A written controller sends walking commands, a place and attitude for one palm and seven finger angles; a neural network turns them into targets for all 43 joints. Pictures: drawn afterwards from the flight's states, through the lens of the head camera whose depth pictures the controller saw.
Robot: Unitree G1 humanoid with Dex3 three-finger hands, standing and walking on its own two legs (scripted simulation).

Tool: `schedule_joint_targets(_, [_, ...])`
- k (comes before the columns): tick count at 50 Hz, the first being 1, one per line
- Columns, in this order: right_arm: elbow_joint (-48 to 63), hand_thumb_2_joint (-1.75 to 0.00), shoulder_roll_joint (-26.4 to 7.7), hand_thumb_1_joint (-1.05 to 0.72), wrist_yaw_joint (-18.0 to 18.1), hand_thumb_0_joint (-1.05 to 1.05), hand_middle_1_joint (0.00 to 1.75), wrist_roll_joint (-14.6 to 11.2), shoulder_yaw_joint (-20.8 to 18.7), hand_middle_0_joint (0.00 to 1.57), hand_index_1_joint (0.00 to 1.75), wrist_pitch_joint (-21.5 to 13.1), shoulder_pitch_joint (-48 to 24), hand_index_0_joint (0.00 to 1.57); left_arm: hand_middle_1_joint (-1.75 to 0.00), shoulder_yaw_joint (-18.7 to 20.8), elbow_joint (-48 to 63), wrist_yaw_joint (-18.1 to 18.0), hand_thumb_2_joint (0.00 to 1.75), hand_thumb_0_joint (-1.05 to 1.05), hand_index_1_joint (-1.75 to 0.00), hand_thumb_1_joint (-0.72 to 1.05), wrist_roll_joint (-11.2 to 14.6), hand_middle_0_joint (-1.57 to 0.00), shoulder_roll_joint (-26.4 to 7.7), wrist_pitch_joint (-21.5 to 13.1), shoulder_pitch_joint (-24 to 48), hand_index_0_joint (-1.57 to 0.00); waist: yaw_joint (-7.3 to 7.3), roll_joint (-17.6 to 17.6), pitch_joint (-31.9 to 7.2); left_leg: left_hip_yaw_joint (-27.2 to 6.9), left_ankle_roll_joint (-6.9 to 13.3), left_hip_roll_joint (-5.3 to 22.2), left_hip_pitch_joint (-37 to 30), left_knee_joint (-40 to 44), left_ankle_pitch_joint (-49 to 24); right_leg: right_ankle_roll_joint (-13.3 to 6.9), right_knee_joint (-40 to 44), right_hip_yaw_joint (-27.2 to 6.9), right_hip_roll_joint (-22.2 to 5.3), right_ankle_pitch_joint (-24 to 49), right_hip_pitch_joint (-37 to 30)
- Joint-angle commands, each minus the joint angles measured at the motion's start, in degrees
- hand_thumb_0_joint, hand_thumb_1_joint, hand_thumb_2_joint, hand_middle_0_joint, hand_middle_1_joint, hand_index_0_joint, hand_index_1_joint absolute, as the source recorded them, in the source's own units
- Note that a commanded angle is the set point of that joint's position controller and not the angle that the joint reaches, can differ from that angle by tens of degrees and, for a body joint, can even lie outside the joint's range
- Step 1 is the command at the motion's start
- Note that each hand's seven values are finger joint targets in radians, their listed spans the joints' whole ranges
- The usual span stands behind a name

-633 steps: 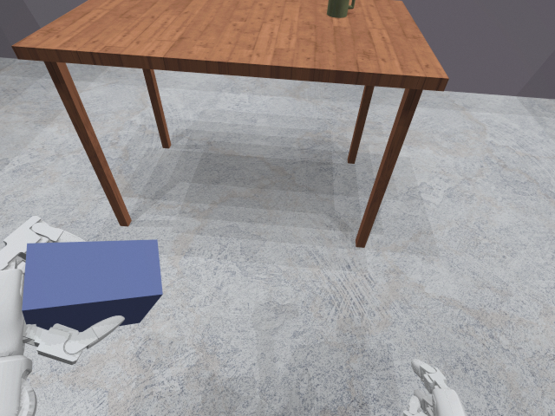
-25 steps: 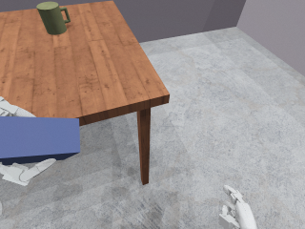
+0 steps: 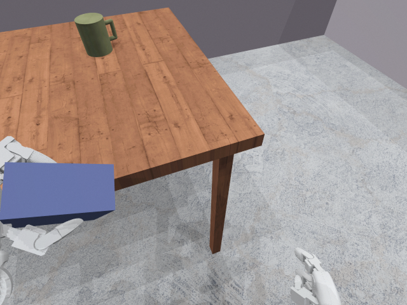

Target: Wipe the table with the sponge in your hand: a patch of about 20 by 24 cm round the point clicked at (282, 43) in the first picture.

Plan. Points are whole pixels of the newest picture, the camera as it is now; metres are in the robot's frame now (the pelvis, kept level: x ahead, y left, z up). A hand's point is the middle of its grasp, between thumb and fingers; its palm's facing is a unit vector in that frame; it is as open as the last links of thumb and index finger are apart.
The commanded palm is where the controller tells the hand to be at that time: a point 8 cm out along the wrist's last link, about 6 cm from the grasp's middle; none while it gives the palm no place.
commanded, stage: shuffle to correct the standing spot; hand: left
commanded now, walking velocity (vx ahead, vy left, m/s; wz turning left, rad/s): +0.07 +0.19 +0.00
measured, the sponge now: (74, 196) +0.23 +0.20 +0.17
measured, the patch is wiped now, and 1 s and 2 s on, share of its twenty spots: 0.00 0.00 0.05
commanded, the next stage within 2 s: come to a stop and stand still in 1.02 s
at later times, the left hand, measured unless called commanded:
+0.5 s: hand out of the picture +0.22 +0.33 +0.20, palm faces +0.40 -0.80 -0.46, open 10.5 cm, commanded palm +0.16 +0.38 +0.20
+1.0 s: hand out of the picture +0.23 +0.40 +0.19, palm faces +0.43 -0.78 -0.46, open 10.5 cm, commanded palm +0.18 +0.43 +0.20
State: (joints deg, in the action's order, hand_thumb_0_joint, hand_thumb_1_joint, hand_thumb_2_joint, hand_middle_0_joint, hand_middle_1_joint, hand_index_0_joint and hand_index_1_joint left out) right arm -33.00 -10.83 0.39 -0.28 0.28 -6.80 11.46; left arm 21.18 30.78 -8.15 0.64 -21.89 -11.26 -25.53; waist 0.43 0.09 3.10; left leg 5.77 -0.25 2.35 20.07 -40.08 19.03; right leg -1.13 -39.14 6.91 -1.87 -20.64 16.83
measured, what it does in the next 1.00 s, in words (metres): steps to the left: left foot, then right foot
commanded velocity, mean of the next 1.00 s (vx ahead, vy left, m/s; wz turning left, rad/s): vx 0.14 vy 0.10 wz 0.00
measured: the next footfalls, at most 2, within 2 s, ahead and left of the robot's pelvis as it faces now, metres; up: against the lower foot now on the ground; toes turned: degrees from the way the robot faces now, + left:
left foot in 0.26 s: +0.09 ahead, +0.21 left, +0.00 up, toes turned +6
right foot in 0.44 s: +0.03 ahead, +0.00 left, +0.00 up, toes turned -6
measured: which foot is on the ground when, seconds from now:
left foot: up 0.00-0.24, down 0.26-0.46, up 0.48-0.68, down 0.70-0.98, up 1.00-1.00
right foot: down 0.00-0.26, up 0.28-0.42, down 0.44-0.72, up 0.74-0.94, down 0.96-1.00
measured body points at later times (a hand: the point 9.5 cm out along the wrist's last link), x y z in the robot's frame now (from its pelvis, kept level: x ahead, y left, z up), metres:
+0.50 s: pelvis +0.00 +0.09 +0.00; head +0.02 +0.08 +0.45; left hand +0.19 +0.37 +0.22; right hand +0.17 -0.12 -0.09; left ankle +0.04 +0.21 -0.71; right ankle +0.00 +0.00 -0.72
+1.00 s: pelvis +0.02 +0.15 +0.01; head +0.03 +0.14 +0.46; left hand +0.20 +0.44 +0.22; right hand +0.18 -0.06 -0.09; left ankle +0.04 +0.28 -0.71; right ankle +0.02 +0.09 -0.72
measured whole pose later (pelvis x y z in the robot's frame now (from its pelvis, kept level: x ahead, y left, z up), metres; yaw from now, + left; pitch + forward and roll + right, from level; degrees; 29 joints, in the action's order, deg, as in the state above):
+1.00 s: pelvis +0.02 +0.15 +0.01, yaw +0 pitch +0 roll +1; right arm -34.9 -9.6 2.8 -0.1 1.5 -5.5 13.0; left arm 22.2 26.8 -8.1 1.5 -21.9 -10.6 -25.9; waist -0.7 1.2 0.8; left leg 5.0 0.2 2.8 19.7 -38.3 20.6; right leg -3.8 -35.2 7.8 0.4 -18.9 16.3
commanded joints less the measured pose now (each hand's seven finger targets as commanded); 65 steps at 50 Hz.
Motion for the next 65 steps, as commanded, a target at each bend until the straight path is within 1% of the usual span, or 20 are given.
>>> schedule_joint_targets(1, [7.37,-0.90,-7.87,-0.90,-0.25,0.00,0.30,-0.41,-3.27,0.20,0.30,-0.51,-3.73,0.20,-1.60,9.16,7.49,-2.10,1.30,0.00,-1.60,0.10,2.29,-1.20,-10.51,-3.36,1.80,-1.20,-1.11,-13.00,-5.61,-8.52,-2.22,0.75,19.08,-23.92,7.39,-10.90,19.82,-31.72,-25.09,25.98,-13.15])
schedule_joint_targets(5, [6.76,-0.90,-5.82,-0.90,0.03,0.00,0.30,-0.12,-1.97,0.20,0.30,1.01,-4.08,0.20,-1.60,9.40,7.88,-2.02,1.30,0.00,-1.60,0.10,1.37,-1.20,-10.19,-4.92,0.97,-1.20,-0.86,-8.49,-7.04,-7.52,-1.35,3.81,12.15,-13.61,4.04,-6.56,13.65,-14.16,-18.57,35.14,-9.65])
schedule_joint_targets(10, [7.54,-0.90,-5.78,-0.90,1.53,0.00,0.30,-0.01,-3.36,0.20,0.30,-0.28,-4.72,0.20,-1.60,6.72,13.24,-2.19,1.30,0.00,-1.60,0.10,1.04,-1.20,-9.70,-3.92,4.43,-1.20,-0.87,-4.32,-9.06,3.61,-1.34,-2.73,-8.12,11.52,-9.68,-1.76,8.42,-8.28,-12.29,22.66,-3.69])
schedule_joint_targets(15, [7.88,-0.90,-8.19,-0.90,1.62,0.00,0.30,-0.24,-4.69,0.20,0.30,-1.99,-3.25,0.20,-1.60,8.11,15.08,-1.61,1.30,0.00,-1.60,0.10,0.82,-1.20,-10.85,-4.42,4.06,-1.20,-0.53,18.71,-10.59,-19.78,10.53,14.56,-9.51,19.70,-21.03,2.24,-20.52,-2.97,-1.20,-14.78,8.74])
schedule_joint_targets(21, [6.97,-0.90,-7.94,-0.90,0.81,0.00,0.30,-0.60,-2.95,0.20,0.30,-2.58,-4.33,0.20,-1.60,8.73,13.55,-2.02,1.30,0.00,-1.60,0.10,1.36,-1.20,-9.78,-3.63,1.04,-1.20,-1.72,10.14,-10.49,-7.38,4.70,7.42,0.91,11.11,-9.69,1.31,11.05,-1.01,-1.24,3.66,-9.17])
schedule_joint_targets(23, [7.61,-0.90,-6.18,-0.90,0.85,0.00,0.30,-0.26,-2.41,0.20,0.30,-1.23,-3.87,0.20,-1.60,10.38,8.05,-2.22,1.30,0.00,-1.60,0.10,1.70,-1.20,-12.15,-3.12,1.22,-1.20,-0.90,-9.97,-7.48,-0.65,-0.24,-1.55,13.27,-6.07,7.29,-6.22,21.94,-27.99,-18.19,4.32,-11.59])
schedule_joint_targets(24, [7.04,-0.90,-7.62,-0.90,0.58,0.00,0.30,-0.50,-3.76,0.20,0.30,-0.55,-3.33,0.20,-1.60,8.77,5.48,-1.96,1.30,0.00,-1.60,0.10,2.65,-1.20,-9.76,-2.56,1.21,-1.20,-1.65,-17.44,-3.89,-4.16,-1.49,-1.09,16.80,-17.38,7.21,-9.49,24.24,-34.89,-23.52,7.89,-9.69])
schedule_joint_targets(28, [5.44,-0.90,-5.93,-0.90,0.63,0.00,0.30,-0.08,-1.83,0.20,0.30,0.58,-4.12,0.20,-1.60,7.42,4.86,-1.77,1.30,0.00,-1.60,0.10,1.28,-1.20,-8.97,-4.03,3.04,-1.20,-0.93,-8.32,-5.29,-7.77,-0.68,3.48,11.36,-12.30,4.29,-7.19,16.07,-16.49,-18.96,26.28,-8.20])
schedule_joint_targets(31, [5.98,-0.90,-5.35,-0.90,1.41,0.00,0.30,0.38,-2.13,0.20,0.30,0.06,-5.35,0.20,-1.60,5.57,8.17,-1.82,1.30,0.00,-1.60,0.10,0.75,-1.20,-8.49,-4.07,6.49,-1.20,-1.56,-10.08,-6.68,0.90,-0.09,-0.83,-2.59,4.09,-3.55,-4.26,15.87,-9.85,-13.90,13.37,-3.07])
schedule_joint_targets(33, [6.39,-0.90,-6.02,-0.90,2.38,0.00,0.30,0.20,-2.99,0.20,0.30,-0.84,-4.78,0.20,-1.60,4.17,11.68,-1.66,1.30,0.00,-1.60,0.10,0.78,-1.20,-8.09,-4.14,7.30,-1.20,-1.07,-1.66,-7.14,2.20,0.06,-2.07,-10.50,12.25,-5.09,-2.24,10.18,-7.85,-10.51,4.03,-0.39])
schedule_joint_targets(35, [7.05,-0.90,-8.83,-0.90,2.69,0.00,0.30,-0.52,-4.40,0.20,0.30,-1.42,-3.50,0.20,-1.60,5.76,14.84,-1.54,1.30,0.00,-1.60,0.10,0.86,-1.20,-9.27,-4.65,9.10,-1.20,-0.82,12.94,-8.72,-12.60,4.64,8.29,-14.64,16.62,-7.33,1.49,-4.75,-2.40,-2.22,-2.01,6.94])
schedule_joint_targets(38, [6.06,-0.90,-7.05,-0.90,2.90,0.00,0.30,-0.13,-3.89,0.20,0.30,-1.80,-3.51,0.20,-1.60,8.00,11.19,-1.12,1.30,0.00,-1.60,0.10,0.75,-1.20,-10.91,-4.84,6.49,-1.20,0.29,15.49,-7.29,-29.12,12.94,16.61,-11.55,24.99,-2.46,1.18,-25.27,-5.34,-0.72,-12.47,15.24])
schedule_joint_targets(42, [5.66,-0.90,-7.38,-0.90,2.61,0.00,0.30,-0.90,-3.46,0.20,0.30,-1.94,-3.82,0.20,-1.60,8.32,9.23,-0.93,1.30,0.00,-1.60,0.10,1.80,-1.20,-8.75,-4.32,1.29,-1.20,-0.91,11.35,-8.30,-14.23,10.67,12.32,-7.06,22.00,-7.56,1.60,-12.36,-2.30,-0.56,-5.41,7.66])
schedule_joint_targets(46, [6.27,-0.90,-7.23,-0.90,2.92,0.00,0.30,-0.44,-1.98,0.20,0.30,-1.78,-4.45,0.20,-1.60,6.19,7.11,-1.14,1.30,0.00,-1.60,0.10,1.25,-1.20,-7.82,-2.53,2.83,-1.20,-1.39,8.38,-7.77,-9.88,6.29,10.03,3.53,19.72,11.40,1.00,9.49,0.31,1.42,-0.60,-9.51])
schedule_joint_targets(47, [6.71,-0.90,-6.75,-0.90,3.25,0.00,0.30,-0.38,-1.74,0.20,0.30,-1.65,-4.67,0.20,-1.60,5.72,7.32,-1.21,1.30,0.00,-1.60,0.10,1.25,-1.20,-7.94,-2.20,3.93,-1.20,-0.88,5.09,-7.13,-7.23,4.67,7.37,5.20,15.84,13.93,0.00,14.61,-2.94,-0.12,-2.03,-11.24])
schedule_joint_targets(49, [6.71,-0.90,-6.11,-0.90,3.07,0.00,0.30,0.28,-1.88,0.20,0.30,-1.03,-3.95,0.20,-1.60,6.54,5.42,-1.48,1.30,0.00,-1.60,0.10,0.94,-1.20,-9.77,-1.21,6.86,-1.20,-1.80,-13.80,-4.99,-0.08,0.50,-1.52,16.37,-8.91,11.47,-9.02,27.26,-33.30,-16.51,-18.96,-11.51])
schedule_joint_targets(50, [6.58,-0.90,-7.42,-0.90,2.54,0.00,0.30,0.02,-2.76,0.20,0.30,-1.29,-4.31,0.20,-1.60,4.14,5.35,-1.09,1.30,0.00,-1.60,0.10,1.42,-1.20,-7.76,-1.28,8.11,-1.20,-2.14,-15.51,-2.41,-3.52,-0.41,-0.81,19.30,-18.85,7.20,-11.55,29.12,-37.30,-20.28,-13.62,-10.66])
schedule_joint_targets(54, [4.62,-0.90,-6.10,-0.90,2.55,0.00,0.30,0.37,-0.97,0.20,0.30,-0.55,-4.88,0.20,-1.60,4.01,5.42,-1.71,1.30,0.00,-1.60,0.10,0.84,-1.20,-7.69,-3.34,7.35,-1.20,-1.55,-3.45,-3.79,-4.38,-1.10,2.59,17.82,-19.39,1.43,-10.33,21.20,-18.10,-16.22,18.81,-12.16])
schedule_joint_targets(61, [6.68,-0.90,-5.50,-0.90,3.32,0.00,0.30,0.77,-1.94,0.20,0.30,-0.98,-5.33,0.20,-1.60,5.73,9.85,-2.36,1.30,0.00,-1.60,0.10,1.94,-1.20,-8.62,-3.82,5.45,-1.20,-2.80,-4.65,-8.42,3.07,-0.21,-1.52,-5.45,10.17,-11.75,-4.74,14.85,-8.74,-9.96,24.56,-9.11])
schedule_joint_targets(65, [7.35,-0.90,-8.00,-0.90,3.56,0.00,0.30,-0.56,-3.37,0.20,0.30,-0.47,-4.56,0.20,-1.60,5.60,10.31,-1.79,1.30,0.00,-1.60,0.10,2.01,-1.20,-8.42,-3.28,5.28,-1.20,-2.11,7.34,-12.80,-10.62,4.06,9.92,-19.13,13.63,-37.20,1.42,3.55,-4.47,-1.13,13.19,-1.09])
